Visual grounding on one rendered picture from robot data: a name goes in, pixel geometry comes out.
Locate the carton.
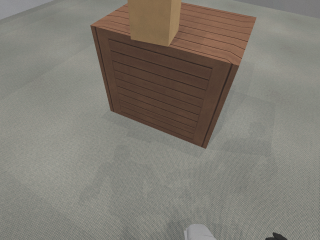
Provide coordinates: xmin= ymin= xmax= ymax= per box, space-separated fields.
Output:
xmin=127 ymin=0 xmax=182 ymax=47

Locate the pedestal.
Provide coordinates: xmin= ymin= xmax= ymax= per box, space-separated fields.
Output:
xmin=90 ymin=2 xmax=256 ymax=149

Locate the robot right thigh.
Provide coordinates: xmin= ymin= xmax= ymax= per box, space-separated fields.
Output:
xmin=184 ymin=224 xmax=216 ymax=240

